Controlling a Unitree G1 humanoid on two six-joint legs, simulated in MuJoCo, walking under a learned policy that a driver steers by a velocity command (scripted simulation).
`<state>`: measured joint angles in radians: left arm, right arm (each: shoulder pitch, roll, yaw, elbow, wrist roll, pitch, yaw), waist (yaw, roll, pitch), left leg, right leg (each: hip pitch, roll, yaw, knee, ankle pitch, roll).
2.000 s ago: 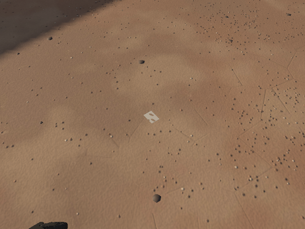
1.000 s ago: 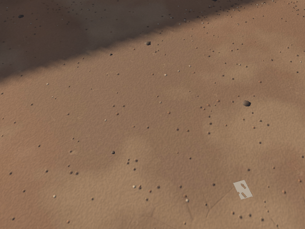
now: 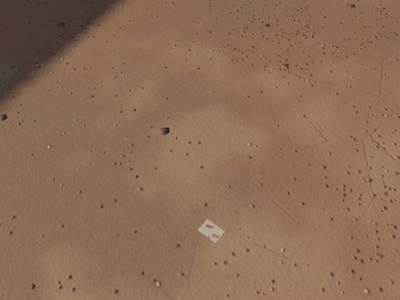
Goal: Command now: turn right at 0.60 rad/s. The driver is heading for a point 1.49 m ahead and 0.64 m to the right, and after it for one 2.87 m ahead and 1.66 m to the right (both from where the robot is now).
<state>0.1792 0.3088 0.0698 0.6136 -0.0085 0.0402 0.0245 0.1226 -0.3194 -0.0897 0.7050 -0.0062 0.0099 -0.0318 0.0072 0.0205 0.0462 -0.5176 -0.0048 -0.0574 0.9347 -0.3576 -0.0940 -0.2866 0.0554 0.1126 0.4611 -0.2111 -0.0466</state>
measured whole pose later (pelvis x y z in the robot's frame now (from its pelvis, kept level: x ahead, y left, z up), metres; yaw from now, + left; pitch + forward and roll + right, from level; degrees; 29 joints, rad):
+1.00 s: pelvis -0.01 -0.02 +0.00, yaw -32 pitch +1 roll +1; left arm 0.15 0.29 0.04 0.63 0.01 0.03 0.01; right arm 0.14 -0.30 -0.07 0.70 0.01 0.02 -0.01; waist 0.01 0.01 0.04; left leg -0.37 0.01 -0.04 0.72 -0.36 -0.08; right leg -0.26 0.09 0.13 0.50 -0.25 -0.05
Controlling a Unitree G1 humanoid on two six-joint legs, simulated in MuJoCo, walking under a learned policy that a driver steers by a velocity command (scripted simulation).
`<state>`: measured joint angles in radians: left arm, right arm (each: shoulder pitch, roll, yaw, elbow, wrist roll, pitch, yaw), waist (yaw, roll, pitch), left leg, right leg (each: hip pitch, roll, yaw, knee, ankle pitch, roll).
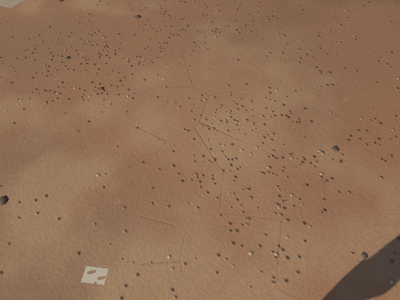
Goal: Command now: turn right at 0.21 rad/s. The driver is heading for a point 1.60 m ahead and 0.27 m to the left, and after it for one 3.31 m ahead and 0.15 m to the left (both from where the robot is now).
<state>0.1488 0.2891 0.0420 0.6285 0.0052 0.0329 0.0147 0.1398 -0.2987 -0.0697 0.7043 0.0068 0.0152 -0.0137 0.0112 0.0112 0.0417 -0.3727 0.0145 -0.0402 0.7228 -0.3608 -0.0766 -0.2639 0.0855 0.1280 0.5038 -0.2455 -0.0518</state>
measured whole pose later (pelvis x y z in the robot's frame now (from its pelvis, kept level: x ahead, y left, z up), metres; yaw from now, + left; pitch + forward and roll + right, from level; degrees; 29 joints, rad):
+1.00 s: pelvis +0.36 +0.05 +0.00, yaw -1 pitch +0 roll +1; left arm 0.25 0.31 0.05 0.77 -0.02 -0.07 0.01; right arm 0.27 -0.27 -0.05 0.75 0.00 -0.09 0.03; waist -0.01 -0.04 0.05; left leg -0.24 -0.08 0.06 0.38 -0.14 0.08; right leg -0.54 -0.09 0.05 1.14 -0.28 -0.01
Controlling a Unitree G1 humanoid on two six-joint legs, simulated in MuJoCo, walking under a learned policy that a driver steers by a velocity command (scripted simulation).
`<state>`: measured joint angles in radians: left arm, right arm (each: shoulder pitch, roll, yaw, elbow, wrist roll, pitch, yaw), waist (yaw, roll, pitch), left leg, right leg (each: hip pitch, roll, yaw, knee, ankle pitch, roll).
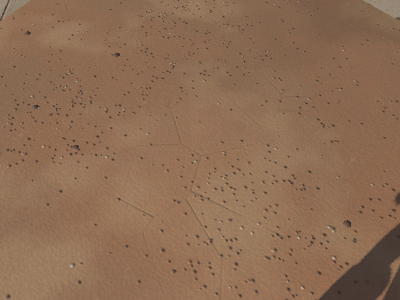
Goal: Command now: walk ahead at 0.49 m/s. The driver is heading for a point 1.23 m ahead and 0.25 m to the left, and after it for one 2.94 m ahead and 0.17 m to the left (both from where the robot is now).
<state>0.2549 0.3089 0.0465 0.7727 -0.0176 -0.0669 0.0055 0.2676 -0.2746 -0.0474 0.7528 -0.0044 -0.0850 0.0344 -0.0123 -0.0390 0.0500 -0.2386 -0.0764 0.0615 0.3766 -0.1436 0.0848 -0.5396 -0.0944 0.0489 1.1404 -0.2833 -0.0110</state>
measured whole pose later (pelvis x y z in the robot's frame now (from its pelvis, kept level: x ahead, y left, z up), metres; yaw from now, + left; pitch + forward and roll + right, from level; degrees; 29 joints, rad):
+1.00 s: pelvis +0.57 +0.01 +0.00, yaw +1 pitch +1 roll -1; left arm 0.29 0.31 0.05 0.85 -0.02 -0.08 -0.01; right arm 0.20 -0.28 -0.04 0.77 0.00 -0.08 0.03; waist 0.00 -0.03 0.04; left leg -0.34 -0.03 0.05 0.48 -0.16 0.06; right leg -0.41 -0.05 0.03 1.13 -0.37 -0.03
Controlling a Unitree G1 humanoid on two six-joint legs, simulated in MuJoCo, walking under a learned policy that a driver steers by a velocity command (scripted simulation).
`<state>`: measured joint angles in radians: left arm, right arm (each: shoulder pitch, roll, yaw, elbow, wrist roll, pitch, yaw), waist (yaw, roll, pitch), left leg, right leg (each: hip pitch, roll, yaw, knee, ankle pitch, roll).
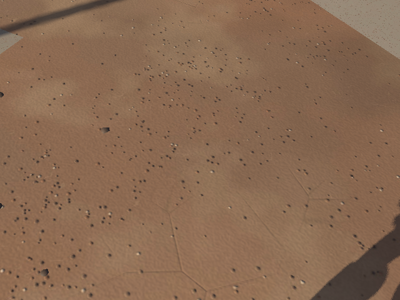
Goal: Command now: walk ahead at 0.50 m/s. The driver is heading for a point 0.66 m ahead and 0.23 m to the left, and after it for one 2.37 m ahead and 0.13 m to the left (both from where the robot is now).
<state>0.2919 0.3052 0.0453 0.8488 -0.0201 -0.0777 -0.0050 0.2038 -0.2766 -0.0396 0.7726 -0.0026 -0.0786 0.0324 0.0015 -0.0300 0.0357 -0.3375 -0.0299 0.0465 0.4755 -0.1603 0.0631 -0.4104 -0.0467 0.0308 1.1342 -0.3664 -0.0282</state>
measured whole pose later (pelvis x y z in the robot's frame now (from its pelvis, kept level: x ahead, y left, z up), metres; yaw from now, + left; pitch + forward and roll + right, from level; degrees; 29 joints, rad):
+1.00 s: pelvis +0.33 +0.02 +0.01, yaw +21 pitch +1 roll -3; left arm 0.06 0.31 0.09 0.85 0.00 -0.05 0.00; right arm 0.35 -0.27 -0.07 0.76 0.01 -0.02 -0.01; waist -0.03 -0.03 0.02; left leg -0.22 -0.01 -0.04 0.44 -0.25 0.06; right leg -0.53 -0.03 0.00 0.95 -0.29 -0.01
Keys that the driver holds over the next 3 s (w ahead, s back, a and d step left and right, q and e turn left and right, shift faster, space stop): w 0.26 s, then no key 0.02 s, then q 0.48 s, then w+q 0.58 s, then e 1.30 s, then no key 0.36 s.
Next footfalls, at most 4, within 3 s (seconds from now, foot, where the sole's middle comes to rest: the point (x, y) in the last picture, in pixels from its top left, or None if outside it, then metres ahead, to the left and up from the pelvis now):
0.38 right None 0.40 -0.14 -0.77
0.84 left None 0.33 0.11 -0.77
1.34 right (198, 241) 0.68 0.01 -0.77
1.72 left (121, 242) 0.67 0.28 -0.77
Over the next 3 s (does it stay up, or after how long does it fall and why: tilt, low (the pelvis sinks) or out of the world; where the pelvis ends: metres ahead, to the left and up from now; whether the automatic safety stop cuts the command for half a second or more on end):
stays up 0.68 0.11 0.00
